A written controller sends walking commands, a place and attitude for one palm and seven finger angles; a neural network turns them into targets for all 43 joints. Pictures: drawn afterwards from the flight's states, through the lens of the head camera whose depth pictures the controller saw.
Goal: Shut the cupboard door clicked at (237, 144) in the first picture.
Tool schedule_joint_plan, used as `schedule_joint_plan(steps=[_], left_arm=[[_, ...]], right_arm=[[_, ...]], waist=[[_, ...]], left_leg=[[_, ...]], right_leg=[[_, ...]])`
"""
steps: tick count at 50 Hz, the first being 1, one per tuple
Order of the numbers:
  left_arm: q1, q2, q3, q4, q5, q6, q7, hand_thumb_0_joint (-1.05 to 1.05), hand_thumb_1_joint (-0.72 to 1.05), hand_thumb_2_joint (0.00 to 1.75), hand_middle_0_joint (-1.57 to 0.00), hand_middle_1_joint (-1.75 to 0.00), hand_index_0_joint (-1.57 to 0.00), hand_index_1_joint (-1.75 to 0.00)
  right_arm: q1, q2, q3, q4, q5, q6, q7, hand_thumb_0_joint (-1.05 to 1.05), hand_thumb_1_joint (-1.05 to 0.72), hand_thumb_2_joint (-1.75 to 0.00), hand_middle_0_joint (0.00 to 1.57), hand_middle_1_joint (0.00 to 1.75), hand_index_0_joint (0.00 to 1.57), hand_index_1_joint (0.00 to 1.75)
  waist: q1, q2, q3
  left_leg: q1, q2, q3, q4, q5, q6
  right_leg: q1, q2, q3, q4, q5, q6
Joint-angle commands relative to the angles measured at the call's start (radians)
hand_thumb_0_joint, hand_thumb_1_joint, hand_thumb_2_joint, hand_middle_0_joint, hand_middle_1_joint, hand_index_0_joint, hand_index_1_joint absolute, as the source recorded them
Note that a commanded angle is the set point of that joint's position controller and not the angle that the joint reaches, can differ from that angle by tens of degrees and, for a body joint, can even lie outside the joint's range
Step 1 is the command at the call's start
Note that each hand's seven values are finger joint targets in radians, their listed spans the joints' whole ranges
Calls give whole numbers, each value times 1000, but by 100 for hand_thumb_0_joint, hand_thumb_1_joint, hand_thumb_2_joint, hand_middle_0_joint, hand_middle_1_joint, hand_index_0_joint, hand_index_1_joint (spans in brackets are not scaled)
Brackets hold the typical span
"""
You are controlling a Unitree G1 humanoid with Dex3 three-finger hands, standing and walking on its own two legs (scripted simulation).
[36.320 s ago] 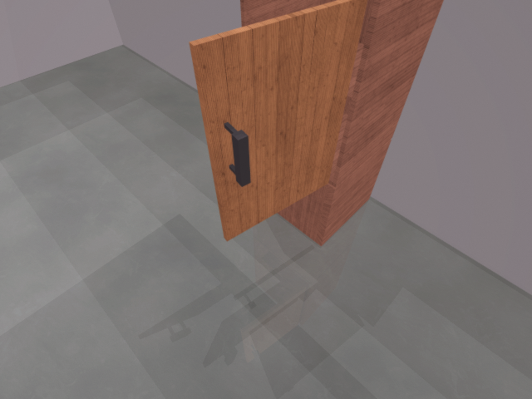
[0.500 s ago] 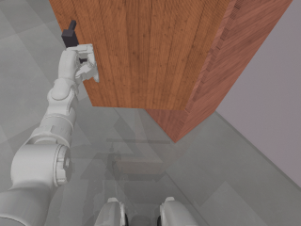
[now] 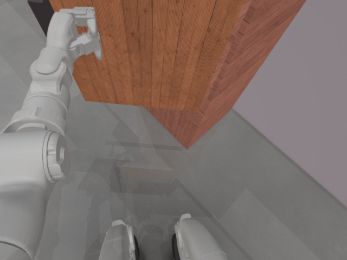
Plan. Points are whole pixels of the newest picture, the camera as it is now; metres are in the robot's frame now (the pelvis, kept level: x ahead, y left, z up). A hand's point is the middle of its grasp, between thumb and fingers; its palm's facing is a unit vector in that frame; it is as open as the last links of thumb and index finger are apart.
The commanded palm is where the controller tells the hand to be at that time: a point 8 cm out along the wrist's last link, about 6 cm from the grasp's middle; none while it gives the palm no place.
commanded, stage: push the door shut along its arc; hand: left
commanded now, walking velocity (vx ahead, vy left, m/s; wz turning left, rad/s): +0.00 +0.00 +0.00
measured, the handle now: (56, 23) +0.62 +0.17 +0.11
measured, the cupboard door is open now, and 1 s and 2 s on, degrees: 43 35 35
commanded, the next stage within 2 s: pull the fist back off the door in 0.58 s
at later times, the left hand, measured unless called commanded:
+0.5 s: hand (106, 26) +0.60 +0.07 +0.12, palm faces -0.32 -0.95 -0.04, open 3.0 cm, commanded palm +0.62 +0.09 +0.11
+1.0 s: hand (120, 21) +0.62 +0.04 +0.11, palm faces +0.12 -0.99 -0.07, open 3.1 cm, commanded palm +0.58 +0.07 +0.11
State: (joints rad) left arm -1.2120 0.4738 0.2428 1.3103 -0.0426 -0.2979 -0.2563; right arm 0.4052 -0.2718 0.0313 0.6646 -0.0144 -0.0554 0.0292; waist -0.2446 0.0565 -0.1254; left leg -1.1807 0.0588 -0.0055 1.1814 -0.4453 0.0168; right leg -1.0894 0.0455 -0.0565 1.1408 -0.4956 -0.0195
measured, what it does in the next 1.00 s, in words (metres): stands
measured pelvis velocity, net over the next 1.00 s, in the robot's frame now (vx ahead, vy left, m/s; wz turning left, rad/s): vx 0.00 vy -0.01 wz -0.01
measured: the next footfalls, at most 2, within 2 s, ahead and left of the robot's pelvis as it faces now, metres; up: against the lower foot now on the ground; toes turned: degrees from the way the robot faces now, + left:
none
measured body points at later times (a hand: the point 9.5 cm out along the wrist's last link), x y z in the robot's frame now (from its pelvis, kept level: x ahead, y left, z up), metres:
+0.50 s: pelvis +0.01 -0.01 -0.01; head +0.18 +0.01 +0.40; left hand +0.61 +0.12 +0.12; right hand -0.05 -0.26 -0.11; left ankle +0.05 +0.11 -0.64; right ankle +0.02 -0.11 -0.64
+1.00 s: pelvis +0.00 -0.01 -0.02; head +0.18 +0.00 +0.40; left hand +0.61 +0.09 +0.11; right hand -0.07 -0.23 -0.12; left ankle +0.05 +0.11 -0.64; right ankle +0.02 -0.11 -0.64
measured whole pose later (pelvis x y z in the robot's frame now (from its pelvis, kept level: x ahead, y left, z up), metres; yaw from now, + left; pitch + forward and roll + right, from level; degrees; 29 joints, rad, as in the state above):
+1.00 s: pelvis +0.00 -0.01 -0.02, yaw -1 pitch +31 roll -4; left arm -1.42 0.43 0.33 1.38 0.18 -0.25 0.29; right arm 0.47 -0.21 0.04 0.67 -0.12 -0.04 0.14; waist -0.33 0.08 -0.13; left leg -1.32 0.07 -0.02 1.23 -0.46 0.01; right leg -1.23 0.06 -0.06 1.19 -0.51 -0.03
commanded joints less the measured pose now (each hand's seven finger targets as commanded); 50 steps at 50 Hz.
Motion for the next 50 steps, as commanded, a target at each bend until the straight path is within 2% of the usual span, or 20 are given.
schedule_joint_plan(steps=[1,3,7,8,11,12,15,18,31,34,35,36,37,39,41,42,44,46,49,50], left_arm=[[-553,218,60,-211,0,-59,2,0,90,90,-130,-150,-130,-150],[-544,194,37,-168,8,-41,-6,0,90,90,-130,-150,-130,-150],[-592,247,67,-196,17,-35,-18,0,90,90,-130,-150,-130,-150],[-587,220,45,-185,15,-27,-26,0,90,90,-130,-150,-130,-150],[-615,227,50,-191,13,-18,-42,0,90,90,-130,-150,-130,-150],[-621,264,76,-178,15,-12,-45,0,90,90,-130,-150,-130,-150],[-679,219,30,-196,16,-7,-57,0,90,90,-130,-150,-130,-150],[-726,235,29,-167,18,12,-61,0,90,90,-130,-150,-130,-150],[-886,133,-61,-163,24,47,-88,0,90,90,-130,-150,-130,-150],[-908,102,-79,-139,27,63,-83,0,90,90,-130,-150,-130,-150],[-914,126,109,-154,-36,82,122,0,90,90,-130,-150,-130,-150],[-866,83,82,-113,-4,98,231,0,90,90,-130,-150,-130,-150],[-863,80,116,-113,12,102,325,0,90,90,-130,-150,-130,-150],[-887,82,143,-138,84,71,490,0,90,90,-130,-150,-130,-150],[-881,90,120,-159,206,16,613,0,90,90,-130,-150,-130,-150],[-872,94,98,-161,254,-3,634,0,90,90,-130,-150,-130,-150],[-846,87,57,-173,289,-34,619,0,90,90,-130,-150,-130,-150],[-805,87,45,-149,259,-25,574,0,90,90,-130,-150,-130,-150],[-751,144,109,-162,186,-14,516,0,90,90,-130,-150,-130,-150],[-734,113,96,-208,163,-25,504,0,90,90,-130,-150,-130,-150]], right_arm=[[220,-188,-68,-32,2,-4,-6,0,-90,-90,20,30,20,30],[218,-186,-66,-37,3,2,-4,0,-90,-90,20,30,20,30],[236,-191,-68,-40,-2,10,-8,0,-90,-90,20,30,20,30],[236,-187,-69,-39,-1,11,-8,0,-90,-90,20,30,20,30],[243,-188,-71,-35,-3,13,-10,0,-90,-90,20,30,20,30],[250,-190,-68,-30,-4,14,-12,0,-90,-90,20,30,20,30],[256,-187,-71,-19,-4,9,-16,0,-90,-90,20,30,20,30],[264,-190,-68,-2,-5,6,-21,0,-90,-90,20,30,20,30],[257,-197,-67,56,-21,-40,-33,0,-90,-90,20,30,20,30],[259,-198,-64,65,-22,-50,-38,0,-90,-90,20,30,20,30],[298,-174,-47,19,-39,-49,-25,0,-90,-90,20,30,20,30],[288,-170,-48,20,-49,-48,-7,0,-90,-90,20,30,20,30],[306,-173,-53,21,-67,-42,8,0,-90,-90,20,30,20,30],[319,-167,-56,16,-101,-33,41,0,-90,-90,20,30,20,30],[324,-162,-66,19,-129,-30,80,0,-90,-90,20,30,20,30],[334,-165,-75,22,-133,-23,94,0,-90,-90,20,30,20,30],[341,-168,-87,15,-131,-8,109,0,-90,-90,20,30,20,30],[331,-172,-87,7,-110,12,107,0,-90,-90,20,30,20,30],[327,-171,-77,-12,-90,28,89,0,-90,-90,20,30,20,30],[321,-164,-78,-24,-85,30,87,0,-90,-90,20,30,20,30]], waist=[[-35,118,-549],[-52,102,-515],[-52,113,-554],[-59,108,-555],[-65,112,-570],[-64,96,-565],[-83,129,-576],[-104,115,-544],[-151,255,-578],[-173,236,-550],[-127,250,-566],[-134,239,-563],[-143,178,-567],[-129,211,-590],[-127,242,-631],[-133,229,-646],[-128,231,-662],[-126,189,-642],[-88,164,-645],[-77,166,-672]], left_leg=[[521,-18,-84,-84,322,26],[485,-20,-75,-76,310,29],[486,-18,-74,-62,332,31],[483,-21,-69,-57,342,33],[480,-22,-67,-46,358,34],[457,-20,-66,-42,348,35],[490,-20,-69,-33,362,36],[453,-18,-69,-24,325,41],[560,-9,-102,18,354,36],[550,-7,-110,12,326,41],[487,6,-130,-6,270,25],[467,4,-131,-15,238,20],[445,4,-135,-16,227,22],[446,-4,-134,-17,255,14],[460,-5,-124,0,290,6],[466,-5,-118,1,311,7],[499,-8,-115,-20,330,5],[459,-18,-88,-45,276,13],[435,-25,-72,-88,254,18],[465,-26,-69,-100,278,15]], right_leg=[[104,14,38,-153,282,-9],[95,16,40,-155,287,-5],[104,17,42,-144,310,-5],[110,19,44,-145,328,-4],[113,21,45,-141,351,-3],[124,21,43,-140,347,-2],[90,22,45,-141,350,-2],[73,24,43,-147,315,-1],[-113,29,7,-109,256,-15],[-148,30,0,-108,228,-14],[-120,17,7,-111,210,-8],[-122,16,7,-106,190,0],[-107,13,3,-105,187,9],[-101,13,1,-95,199,13],[-113,11,1,-82,214,15],[-96,13,2,-84,228,14],[-52,14,3,-98,248,6],[30,15,16,-138,247,8],[145,17,30,-170,269,7],[167,17,29,-175,292,8]])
